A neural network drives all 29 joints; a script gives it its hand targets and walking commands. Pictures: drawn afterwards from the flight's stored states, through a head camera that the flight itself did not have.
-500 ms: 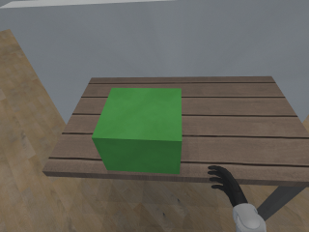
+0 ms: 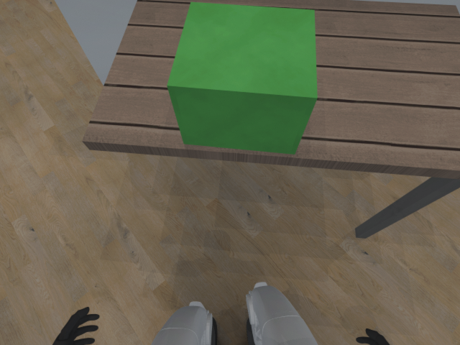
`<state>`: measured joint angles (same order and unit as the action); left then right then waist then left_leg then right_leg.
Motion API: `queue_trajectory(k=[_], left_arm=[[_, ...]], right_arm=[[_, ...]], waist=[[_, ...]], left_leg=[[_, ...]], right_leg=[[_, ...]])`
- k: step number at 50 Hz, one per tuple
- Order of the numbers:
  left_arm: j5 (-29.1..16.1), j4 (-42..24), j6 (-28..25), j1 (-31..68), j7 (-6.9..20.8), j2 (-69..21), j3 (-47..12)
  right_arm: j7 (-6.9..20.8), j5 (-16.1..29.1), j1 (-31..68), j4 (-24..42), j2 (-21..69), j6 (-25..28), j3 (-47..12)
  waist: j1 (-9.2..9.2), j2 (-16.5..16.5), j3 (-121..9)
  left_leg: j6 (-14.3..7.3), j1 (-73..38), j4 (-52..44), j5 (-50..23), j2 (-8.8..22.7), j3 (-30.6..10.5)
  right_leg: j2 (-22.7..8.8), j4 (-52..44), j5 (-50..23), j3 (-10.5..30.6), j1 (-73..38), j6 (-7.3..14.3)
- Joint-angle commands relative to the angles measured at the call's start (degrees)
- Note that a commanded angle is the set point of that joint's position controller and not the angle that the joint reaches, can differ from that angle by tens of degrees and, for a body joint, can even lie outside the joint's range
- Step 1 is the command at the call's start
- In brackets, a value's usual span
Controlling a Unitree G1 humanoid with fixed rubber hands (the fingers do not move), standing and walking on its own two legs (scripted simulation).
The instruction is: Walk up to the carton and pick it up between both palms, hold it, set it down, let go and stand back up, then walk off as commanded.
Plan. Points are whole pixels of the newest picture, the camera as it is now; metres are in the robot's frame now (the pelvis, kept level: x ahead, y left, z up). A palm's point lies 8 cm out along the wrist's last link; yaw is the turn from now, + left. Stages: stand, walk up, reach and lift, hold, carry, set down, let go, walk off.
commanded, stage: walk off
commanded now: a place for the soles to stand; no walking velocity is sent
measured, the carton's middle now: (244, 81) +0.58 -0.05 +0.02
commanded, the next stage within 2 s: stand in 0.22 s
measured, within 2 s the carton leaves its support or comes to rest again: neither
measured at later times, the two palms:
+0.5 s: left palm out of the picture +0.06 +0.21 -0.07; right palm out of the picture +0.08 -0.36 -0.15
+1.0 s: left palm (153, 309) +0.18 +0.12 -0.07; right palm out of the picture +0.16 -0.47 -0.19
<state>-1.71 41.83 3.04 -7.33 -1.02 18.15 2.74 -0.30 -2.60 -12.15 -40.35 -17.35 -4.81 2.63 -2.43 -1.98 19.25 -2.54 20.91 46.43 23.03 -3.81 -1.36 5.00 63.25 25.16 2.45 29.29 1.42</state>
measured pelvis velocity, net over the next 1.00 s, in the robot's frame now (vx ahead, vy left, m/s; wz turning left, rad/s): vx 0.09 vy -0.18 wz -0.06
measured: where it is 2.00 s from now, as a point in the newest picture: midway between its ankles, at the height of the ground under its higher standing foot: (184, 302)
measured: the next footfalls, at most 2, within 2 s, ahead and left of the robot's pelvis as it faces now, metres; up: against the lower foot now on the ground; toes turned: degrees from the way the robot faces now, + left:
right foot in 0.24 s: -0.03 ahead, -0.09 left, +0.00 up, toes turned +3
left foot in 0.54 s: +0.11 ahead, +0.04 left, +0.00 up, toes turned -2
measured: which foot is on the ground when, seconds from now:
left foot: down 0.00-0.24, up 0.26-0.52, down 0.54-0.76, up 0.78-1.00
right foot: up 0.00-0.22, down 0.24-0.56, up 0.58-0.72, down 0.74-1.00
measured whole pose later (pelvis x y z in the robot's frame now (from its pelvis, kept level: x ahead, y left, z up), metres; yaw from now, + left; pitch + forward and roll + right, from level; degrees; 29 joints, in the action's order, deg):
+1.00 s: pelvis +0.09 -0.18 -0.02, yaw -3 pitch -5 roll +4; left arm -1.7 50.7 -1.6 -10.2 -5.0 16.1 2.3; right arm -0.5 -2.1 -8.6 -45.5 -24.1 -6.0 4.5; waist -2.3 -9.7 15.0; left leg -3.8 21.5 73.2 27.1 -7.1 -7.4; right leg 0.8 56.3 31.9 6.7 19.3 0.7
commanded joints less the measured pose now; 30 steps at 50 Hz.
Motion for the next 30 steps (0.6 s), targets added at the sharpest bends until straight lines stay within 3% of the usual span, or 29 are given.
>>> queue_trajectory(k=[1, 2, 3, 4, 5, 6, 7, 8, 9, 10, 11, 12, 13, 14, 15, 17, 18, 19, 20, 21, 22, 23, 24, 25, 26, 27, 28, 29, 30], left_arm=[[3.02, -0.99, -0.59, -4.87, -0.74, 16.95, 5.05], [3.2, -0.51, -0.51, -5.51, -0.13, 17.75, 5.35], [3.02, 0.03, -0.9, -5.35, 0.17, 17.47, 4.99], [3.34, 0.24, -0.67, -4.2, 0.19, 16.44, 5.2], [2.86, 0.65, -1.13, -4.19, 0.36, 16.64, 4.78], [3.03, 2.11, -1.47, -4.49, 0.86, 16.52, 4.94], [3.14, 3.23, -2.22, -4.82, 1.01, 16.77, 5.24], [2.89, 3.19, -2.31, -6.77, 1.28, 16.15, 5.82], [2.52, 5.16, -2.96, -10.27, 0.72, 14.53, 4.98], [3.27, 7.52, -3.53, -14.3, 0.54, 15.56, 5.73], [5.06, 5.39, -3.83, -12.69, -0.36, 20.14, 6.9], [4.44, 3.28, -4.17, -9.18, -0.74, 19.26, 6.18], [3.64, 3.37, -3.88, -8.05, -1.03, 19.71, 5.67], [3.41, 5.73, -4.23, -6.93, -1.38, 20.15, 5.24], [3.6, 5.78, -4.57, -6.71, -1.59, 19.18, 5.22], [3.0, 6.12, -4.74, -8.53, -2.14, 16.9, 5.72], [2.96, 7.23, -4.78, -10.32, -2.09, 16.77, 5.86], [2.67, 6.65, -4.46, -11.53, -2.14, 15.09, 5.37], [2.7, 6.04, -4.18, -9.76, -2.12, 15.18, 6.47], [2.64, 5.0, -3.87, -7.96, -2.49, 15.82, 6.23], [2.35, 3.76, -3.2, -2.33, -2.41, 16.27, 6.58], [1.97, 0.88, -3.43, 1.28, -2.47, 17.24, 6.64], [2.26, 0.64, -3.22, 2.65, -2.64, 17.19, 7.21], [1.64, -0.29, -3.02, 1.61, -3.16, 17.01, 7.03], [0.41, -0.93, -3.33, 0.58, -2.98, 18.17, 6.6], [0.85, -0.19, -2.98, 0.19, -2.48, 15.8, 5.87], [0.15, -1.42, -2.68, 1.3, -2.33, 16.26, 4.99], [0.12, 0.36, -2.76, -0.13, -2.22, 18.1, 4.53], [0.38, 1.12, -2.85, -4.59, -2.12, 17.4, 4.94]], right_arm=[[-2.36, -0.56, -2.87, 4.08, -17.58, 4.52, 5.85], [-2.31, 0.26, -4.53, 4.0, -18.13, 4.83, 6.52], [-1.93, -0.32, -4.42, 3.87, -17.89, 4.93, 5.85], [-1.88, -0.34, -5.29, 2.81, -19.11, 4.7, 6.3], [-1.48, -0.34, -3.91, 1.88, -19.29, 4.9, 6.07], [-1.3, -0.84, -0.93, 1.99, -18.05, 4.88, 5.28], [-1.04, -0.6, -1.09, 1.82, -18.68, 4.63, 5.67], [-0.91, -0.36, -1.21, 1.1, -19.28, 4.47, 5.52], [-0.4, 0.17, 2.66, 1.02, -18.66, 3.91, 5.15], [-0.98, -0.01, 2.39, 0.57, -15.42, 3.75, 4.7], [-1.46, 1.11, 2.55, 1.67, -11.97, 4.29, 2.94], [-2.03, 1.16, 4.24, 1.41, -14.1, 4.03, 3.8], [-2.28, 1.27, 3.95, 0.53, -15.39, 3.87, 4.55], [-1.89, 1.3, 5.08, -1.28, -16.13, 3.45, 4.97], [-1.89, 1.47, 6.0, -1.57, -16.45, 3.63, 4.68], [-1.94, 1.55, 3.71, -2.55, -14.3, 3.33, 3.88], [-2.03, 1.3, 4.65, -3.12, -13.84, 2.99, 4.1], [-1.89, 1.25, 4.98, -2.93, -14.56, 3.02, 3.69], [-1.99, 1.17, 2.42, -2.93, -13.88, 2.88, 3.66], [-2.19, 0.79, -0.91, -3.47, -14.47, 2.83, 4.47], [-2.74, 0.96, -5.81, -5.12, -15.88, 2.94, 5.4], [-2.6, 0.54, -8.6, -5.19, -17.34, 3.05, 6.37], [-3.29, 1.05, -15.45, -7.0, -18.08, 3.69, 7.31], [-3.62, 1.63, -15.87, -7.21, -19.08, 4.25, 7.91], [-4.07, 1.36, -12.22, -5.65, -19.35, 4.92, 7.87], [-4.39, 1.46, -5.7, -3.03, -18.92, 5.26, 7.3], [-4.46, 1.4, -3.68, -2.9, -15.95, 5.46, 6.15], [-4.09, 1.88, 0.8, -2.65, -15.69, 5.75, 4.81], [-3.92, 1.57, 6.91, -0.58, -16.51, 5.82, 4.31]], waist=[[1.09, -4.25, -23.64], [1.13, -0.29, -24.25], [0.67, -2.19, -24.15], [0.38, -3.07, -21.66], [0.51, -4.52, -21.17], [1.02, -8.14, -20.43], [1.39, -6.96, -20.19], [2.67, -4.0, -20.52], [5.76, -6.44, -20.61], [8.01, 3.9, -22.03], [6.92, 15.65, -18.62], [4.96, 5.95, -14.49], [5.77, 2.18, -14.15], [6.11, 2.01, -13.4], [5.26, 3.13, -10.72], [5.48, 10.19, -11.73], [6.16, 11.63, -11.51], [6.18, 11.92, -13.63], [5.69, 16.06, -14.0], [4.58, 16.33, -13.16], [0.83, 19.5, -13.51], [-3.23, 14.02, -14.94], [-7.2, 15.09, -18.74], [-8.66, 4.05, -24.63], [-8.98, -8.32, -30.03], [-5.33, -14.45, -30.96], [-4.54, -13.36, -28.27], [-2.05, -11.43, -27.8], [2.63, -10.07, -23.72]], left_leg=[[-10.38, -18.26, -17.45, -13.53, 20.22, -26.17], [-8.21, -18.8, -19.31, -4.12, 19.65, -26.48], [-10.15, -17.37, -20.98, 2.19, 20.9, -28.22], [-10.08, -14.3, -22.06, 4.64, 21.49, -28.61], [-9.94, -11.03, -21.34, 8.43, 18.61, -23.55], [-10.5, -9.41, -20.64, 8.59, 18.04, -22.91], [-9.22, -7.68, -18.4, 8.91, 15.95, -20.97], [-7.8, -5.74, -18.34, 9.9, 14.48, -17.67], [-6.09, 2.07, -10.82, 5.18, 12.09, -12.82], [-2.48, 8.75, 2.91, 2.47, 7.12, -6.52], [0.69, 21.48, 13.45, 6.14, -0.79, -1.83], [2.08, 18.65, 11.42, 2.89, 1.05, -4.83], [2.47, 17.21, 12.7, 2.68, 0.16, -7.53], [1.93, 14.53, 13.85, 4.15, -0.7, -8.13], [1.64, 13.24, 13.04, 2.2, -0.97, -9.27], [1.37, 14.52, 9.68, 0.54, -0.81, -6.16], [1.64, 15.61, 11.02, 1.81, -1.15, -6.59], [1.1, 12.25, 9.78, 1.97, -1.99, -4.72], [1.65, 10.63, 6.58, 4.5, -3.49, -1.5], [1.04, 6.48, 2.04, 4.63, -4.26, 0.48], [-0.25, -3.82, -3.78, 7.19, -3.77, 2.39], [-3.77, -9.89, -13.42, 5.14, -2.21, 3.6], [-8.58, -18.37, -21.65, 0.61, 1.72, 1.58], [-12.54, -21.39, -24.81, -10.05, 7.6, -2.06], [-18.12, -27.17, -20.31, -21.59, 16.23, -16.43], [-21.25, -28.76, -17.75, -29.03, 25.94, -33.15], [-21.1, -22.29, -16.57, -29.89, 29.61, -34.06], [-21.28, -13.91, -15.42, -32.99, 31.29, -36.42], [-19.56, -4.06, -13.2, -33.7, 30.94, -30.58]], right_leg=[[1.49, 7.68, 6.89, 9.93, 4.96, 0.49], [1.19, 6.3, 7.67, 10.26, 3.26, 0.7], [-0.97, 0.09, 10.43, 9.09, 2.74, 1.23], [-1.68, -2.86, 12.8, 8.09, 0.74, 1.02], [-2.46, -7.32, 13.44, 6.54, -3.44, 1.2], [-3.83, -11.48, 15.95, 4.23, -4.96, 1.23], [-5.06, -19.69, 14.87, 3.55, -9.46, 1.83], [-3.71, -26.98, 14.33, 1.47, -15.21, 2.14], [-5.4, -36.66, 8.89, 3.72, -23.51, 3.12], [-9.21, -45.09, 9.89, 10.45, -33.44, 1.96], [-18.15, -44.94, -3.64, 26.65, -34.81, 1.06], [-18.96, -43.87, -15.44, 28.88, -27.3, 1.95], [-19.99, -44.04, -17.22, 27.47, -26.9, 1.24], [-20.77, -46.83, -11.17, 31.28, -22.9, 0.44], [-17.55, -45.68, -19.79, 27.93, -23.28, -3.5], [-12.2, -42.26, -46.56, 16.44, -32.56, -10.88], [-12.37, -40.85, -51.53, 16.78, -34.07, -11.13], [-10.22, -41.28, -54.85, 13.71, -34.02, -13.49], [-9.04, -42.95, -62.43, 10.62, -34.99, -17.65], [-7.42, -43.21, -68.05, 7.59, -33.19, -21.47], [-3.8, -39.48, -74.69, 2.81, -24.78, -23.83], [-1.17, -26.42, -82.76, -0.08, -23.2, -26.25], [1.3, -10.98, -87.69, -1.08, -18.32, -26.89], [0.78, 8.94, -73.93, 2.52, -17.91, -21.63], [-0.02, 24.89, -38.81, 6.24, -7.37, -16.07], [2.07, 29.78, 13.67, 12.17, 2.96, -8.51], [-3.41, 27.38, 25.62, 20.53, 2.96, -4.31], [-7.15, 20.86, 25.84, 23.44, -1.19, -1.79], [-9.5, 16.41, 24.68, 23.86, -5.16, -0.42]])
